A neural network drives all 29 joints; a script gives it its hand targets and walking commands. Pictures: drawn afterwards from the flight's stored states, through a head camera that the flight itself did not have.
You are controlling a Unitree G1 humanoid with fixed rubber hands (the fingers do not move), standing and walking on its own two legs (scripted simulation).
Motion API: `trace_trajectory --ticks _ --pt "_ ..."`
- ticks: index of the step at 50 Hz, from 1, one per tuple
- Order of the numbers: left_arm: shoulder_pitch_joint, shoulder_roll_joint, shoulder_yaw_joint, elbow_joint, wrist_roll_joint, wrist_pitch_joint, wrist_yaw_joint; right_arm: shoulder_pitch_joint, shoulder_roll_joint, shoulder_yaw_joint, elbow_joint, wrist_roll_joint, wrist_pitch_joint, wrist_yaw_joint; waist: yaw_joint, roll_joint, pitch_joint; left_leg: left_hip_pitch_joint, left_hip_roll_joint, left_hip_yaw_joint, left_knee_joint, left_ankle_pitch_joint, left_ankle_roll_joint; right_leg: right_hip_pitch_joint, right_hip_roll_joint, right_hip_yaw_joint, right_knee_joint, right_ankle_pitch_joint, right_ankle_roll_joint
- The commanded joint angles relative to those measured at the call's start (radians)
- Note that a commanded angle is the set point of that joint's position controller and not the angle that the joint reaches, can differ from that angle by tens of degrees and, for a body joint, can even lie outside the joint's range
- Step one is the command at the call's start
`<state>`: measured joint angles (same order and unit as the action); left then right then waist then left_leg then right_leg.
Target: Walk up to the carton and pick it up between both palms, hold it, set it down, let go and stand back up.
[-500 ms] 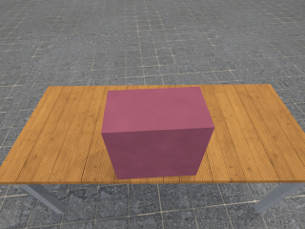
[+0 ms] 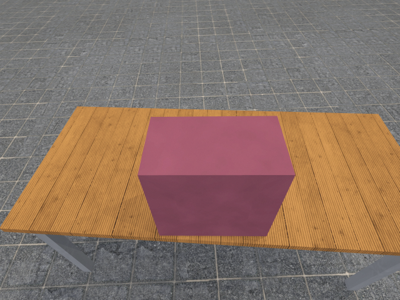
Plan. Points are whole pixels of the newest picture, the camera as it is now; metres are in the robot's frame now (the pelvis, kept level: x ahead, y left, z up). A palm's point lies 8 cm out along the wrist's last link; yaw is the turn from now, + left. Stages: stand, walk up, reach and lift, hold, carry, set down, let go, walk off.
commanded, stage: walk up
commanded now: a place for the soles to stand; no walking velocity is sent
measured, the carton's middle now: (213, 181) +0.42 +0.00 -0.06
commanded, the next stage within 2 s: stand in 0.48 s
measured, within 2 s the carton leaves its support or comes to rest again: neither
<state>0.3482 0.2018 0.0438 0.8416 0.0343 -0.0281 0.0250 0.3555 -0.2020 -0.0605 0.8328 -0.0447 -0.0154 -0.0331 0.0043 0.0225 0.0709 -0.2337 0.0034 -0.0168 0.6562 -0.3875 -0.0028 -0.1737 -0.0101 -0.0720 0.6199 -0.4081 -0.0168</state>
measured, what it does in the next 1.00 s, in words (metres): steps on the spot: right foot, then left foot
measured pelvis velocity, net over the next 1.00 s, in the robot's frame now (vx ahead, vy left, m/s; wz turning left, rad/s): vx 0.01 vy -0.01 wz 0.07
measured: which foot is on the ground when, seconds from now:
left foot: down 0.00-0.28, up 0.30-0.52, down 0.54-1.00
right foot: down 0.00-0.06, up 0.08-0.22, down 0.24-1.00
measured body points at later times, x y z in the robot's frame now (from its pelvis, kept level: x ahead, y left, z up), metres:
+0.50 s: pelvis +0.01 -0.03 +0.00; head +0.04 -0.04 +0.45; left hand +0.10 +0.23 -0.11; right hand +0.12 -0.27 -0.13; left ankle +0.01 +0.11 -0.71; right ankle +0.04 -0.11 -0.72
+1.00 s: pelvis +0.01 -0.01 +0.01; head +0.01 +0.00 +0.46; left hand +0.05 +0.25 -0.12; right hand +0.13 -0.25 -0.11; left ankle +0.02 +0.11 -0.72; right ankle +0.04 -0.11 -0.72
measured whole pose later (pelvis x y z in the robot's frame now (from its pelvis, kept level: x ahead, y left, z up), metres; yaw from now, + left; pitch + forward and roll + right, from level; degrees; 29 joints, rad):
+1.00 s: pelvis +0.01 -0.01 +0.01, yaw +4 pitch -3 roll -1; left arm 0.35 0.25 0.00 0.76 0.01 -0.01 -0.01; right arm 0.29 -0.22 -0.02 0.73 0.00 -0.01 0.00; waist 0.01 0.00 0.05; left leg -0.24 0.00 -0.01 0.56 -0.27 0.01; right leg -0.23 -0.03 -0.12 0.53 -0.26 -0.02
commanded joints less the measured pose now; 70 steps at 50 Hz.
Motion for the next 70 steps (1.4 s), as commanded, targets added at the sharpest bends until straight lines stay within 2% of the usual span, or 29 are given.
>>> trace_trajectory --ticks 1,2,3,5,6,7,9,10,11,12,13,14,15,17,19,21,23,25,27,28,29,30,31,32,34,37,54,63,70 --pt "-0.015 0.089 0.005 -0.137 -0.004 0.011 0.0 0.192 -0.191 -0.054 -0.074 0.011 -0.035 0.006 -0.066 0.031 -0.082 0.246 0.186 -0.271 -0.155 0.526 0.163 -0.221 0.007 -0.002 0.17 0.264 0.01" --pt "-0.016 0.065 -0.002 -0.148 0.009 0.019 0.002 0.2 -0.229 -0.065 -0.075 0.01 -0.03 0.001 -0.081 0.095 -0.051 0.238 0.285 -0.379 -0.21 0.576 0.258 -0.257 0.026 -0.012 0.246 0.022 0.025" --pt "-0.036 0.061 -0.002 -0.161 0.014 0.026 0.003 0.185 -0.23 -0.06 -0.078 0.006 -0.025 -0.005 -0.082 0.134 -0.018 0.262 0.332 -0.428 -0.228 0.636 0.305 -0.333 0.018 0.017 0.24 -0.211 0.024" --pt "-0.082 0.08 0.003 -0.196 0.005 0.024 0.001 0.153 -0.224 -0.048 -0.107 0.004 -0.016 -0.013 -0.092 0.149 0.02 0.231 0.343 -0.417 -0.246 0.669 0.316 -0.389 -0.021 0.05 0.237 -0.256 0.026" --pt "-0.071 0.078 0.004 -0.204 0.0 0.018 -0.004 0.112 -0.222 -0.045 -0.126 -0.002 -0.011 -0.016 -0.082 0.155 0.053 0.193 0.33 -0.383 -0.244 0.67 0.304 -0.383 -0.035 0.057 0.223 -0.25 0.031" --pt "-0.045 0.074 0.004 -0.204 -0.004 0.011 -0.01 0.072 -0.215 -0.039 -0.136 -0.006 -0.007 -0.017 -0.064 0.157 0.061 0.174 0.301 -0.344 -0.227 0.677 0.271 -0.354 -0.042 0.059 0.158 -0.19 0.032" --pt "0.047 0.091 0.015 -0.189 -0.008 -0.008 -0.017 -0.033 -0.201 -0.024 -0.159 0.001 0.002 -0.01 0.008 0.141 0.013 0.075 0.201 -0.224 -0.134 0.625 0.167 -0.147 -0.031 0.04 -0.079 0.071 0.016" --pt "0.109 0.119 0.023 -0.161 -0.012 -0.014 -0.015 -0.114 -0.188 -0.009 -0.178 0.017 0.008 -0.004 0.06 0.091 -0.023 -0.057 0.14 -0.147 -0.057 0.552 0.087 0.051 -0.05 0.06 -0.223 0.348 0.003" --pt "0.162 0.185 0.047 -0.136 -0.008 -0.016 -0.012 -0.124 -0.129 0.007 -0.191 0.031 0.008 0.002 0.084 -0.028 -0.082 -0.152 0.05 -0.059 0.083 0.381 0.005 0.197 -0.114 0.167 -0.224 0.547 -0.029" --pt "0.145 0.239 0.058 -0.145 -0.009 -0.013 -0.005 -0.085 -0.063 0.028 -0.198 0.037 0.009 0.0 0.075 -0.127 -0.112 -0.181 -0.032 0.011 0.197 0.124 -0.043 0.193 -0.242 0.312 -0.246 0.625 -0.102" --pt "0.072 0.24 0.056 -0.176 -0.006 0.001 0.01 -0.052 -0.066 0.021 -0.196 0.039 0.023 -0.011 0.057 -0.095 -0.082 -0.14 -0.028 -0.008 0.23 -0.25 -0.044 0.057 -0.333 0.4 -0.286 0.495 -0.181" --pt "0.031 0.254 0.055 -0.19 -0.006 0.011 0.013 0.009 -0.075 0.013 -0.192 0.032 0.043 -0.014 0.022 -0.099 -0.049 -0.091 0.006 -0.038 0.277 -0.333 -0.04 -0.048 -0.38 0.431 -0.302 0.365 -0.251" --pt "-0.013 0.218 0.038 -0.207 -0.008 0.015 0.007 0.021 -0.1 0.011 -0.181 0.022 0.051 -0.015 0.007 -0.124 0.005 -0.122 0.024 -0.052 0.282 -0.312 -0.036 -0.078 -0.376 0.411 -0.303 0.365 -0.262" --pt "-0.021 0.188 0.02 -0.226 -0.005 0.018 0.007 0.013 -0.106 0.01 -0.165 0.017 0.038 -0.006 0.024 -0.147 0.055 -0.178 0.032 -0.059 0.266 -0.245 -0.041 -0.046 -0.311 0.31 -0.279 0.482 -0.224" --pt "0.001 0.176 0.006 -0.22 -0.006 0.013 0.01 -0.01 -0.115 0.004 -0.174 0.011 0.03 -0.005 0.026 -0.144 0.017 -0.167 0.037 -0.059 0.227 -0.176 -0.039 -0.01 -0.284 0.271 -0.231 0.713 -0.182" --pt "-0.027 0.184 0.004 -0.223 -0.01 0.018 0.006 -0.008 -0.099 0.008 -0.183 0.012 0.025 -0.004 0.012 -0.159 -0.033 -0.111 0.036 -0.032 0.146 -0.124 -0.041 -0.002 -0.254 0.217 -0.201 0.739 -0.169" --pt "-0.074 0.19 0.003 -0.242 -0.012 0.025 0.005 0.005 -0.094 0.009 -0.179 0.018 0.019 0.0 -0.007 -0.182 -0.073 -0.043 0.028 0.007 0.035 -0.037 -0.039 -0.014 -0.221 0.162 -0.165 0.672 -0.158" --pt "-0.117 0.197 -0.004 -0.253 -0.024 0.031 -0.001 0.027 -0.099 0.005 -0.169 0.018 0.009 0.006 -0.036 -0.178 -0.097 0.084 0.018 0.037 -0.128 0.171 -0.022 -0.088 -0.187 0.117 -0.115 0.542 -0.126" --pt "-0.112 0.173 -0.015 -0.263 -0.044 0.03 -0.014 0.019 -0.143 -0.003 -0.176 0.005 -0.003 0.008 -0.044 -0.12 -0.124 0.208 0.07 -0.064 -0.18 0.347 0.016 -0.213 -0.158 0.092 -0.084 0.349 -0.06" --pt "-0.083 0.142 -0.021 -0.272 -0.059 0.027 -0.02 -0.017 -0.189 -0.013 -0.185 0.004 -0.005 0.006 -0.021 -0.04 -0.124 0.188 0.151 -0.182 -0.19 0.306 0.053 -0.251 -0.113 0.063 -0.089 0.179 -0.022" --pt "-0.017 0.118 -0.022 -0.248 -0.054 0.04 -0.017 -0.066 -0.239 -0.025 -0.186 0.033 0.0 0.01 0.019 0.003 -0.08 -0.083 0.199 -0.223 -0.255 0.085 0.107 -0.054 -0.06 0.042 -0.101 -0.004 -0.006" --pt "0.027 0.104 -0.02 -0.22 -0.037 0.048 -0.017 -0.134 -0.245 -0.026 -0.184 0.05 0.006 0.018 0.053 0.068 -0.024 -0.233 0.17 -0.206 -0.287 -0.099 0.11 0.052 -0.069 0.085 -0.127 -0.018 -0.008" --pt "0.031 0.14 -0.015 -0.202 -0.028 0.042 -0.021 -0.167 -0.189 -0.008 -0.19 0.053 0.007 0.026 0.05 0.079 0.021 -0.231 0.12 -0.147 -0.278 -0.122 0.078 0.028 -0.093 0.112 -0.168 0.008 -0.008" --pt "0.002 0.183 -0.007 -0.199 -0.031 0.031 -0.024 -0.146 -0.14 0.007 -0.196 0.048 0.004 0.03 0.024 0.064 0.032 -0.159 0.083 -0.1 -0.255 -0.033 0.051 -0.035 -0.108 0.119 -0.183 0.045 -0.01" --pt "-0.03 0.206 0.001 -0.198 -0.026 0.016 -0.028 -0.085 -0.125 0.018 -0.195 0.045 -0.008 0.029 -0.002 0.053 0.019 -0.091 0.096 -0.112 -0.241 0.087 0.045 -0.082 -0.102 0.1 -0.181 0.105 -0.015" --pt "0.012 0.172 -0.01 -0.189 -0.024 0.006 -0.026 -0.086 -0.152 0.008 -0.179 0.045 -0.01 0.034 0.012 0.055 0.026 -0.099 0.097 -0.118 -0.248 0.074 0.047 -0.071 -0.102 0.101 -0.211 0.086 -0.015" --pt "0.029 0.179 -0.014 -0.17 -0.029 0.003 -0.029 -0.035 -0.178 0.018 -0.185 0.038 -0.017 0.029 0.001 -0.029 -0.03 -0.076 0.088 -0.112 -0.245 0.137 0.048 -0.038 -0.108 0.082 -0.211 0.153 -0.024" --pt "0.024 0.189 -0.014 -0.174 -0.03 0.005 -0.025 -0.009 -0.177 0.022 -0.187 0.035 -0.018 0.027 0.002 -0.028 -0.032 -0.074 0.081 -0.103 -0.231 0.214 0.045 -0.027 -0.12 0.077 -0.192 0.211 -0.029" --pt "0.019 0.197 -0.017 -0.172 -0.03 0.008 -0.024 -0.003 -0.183 0.023 -0.191 0.036 -0.016 0.028 0.003 0.006 -0.035 -0.069 0.081 -0.102 -0.231 0.233 0.044 -0.017 -0.121 0.074 -0.186 0.234 -0.03"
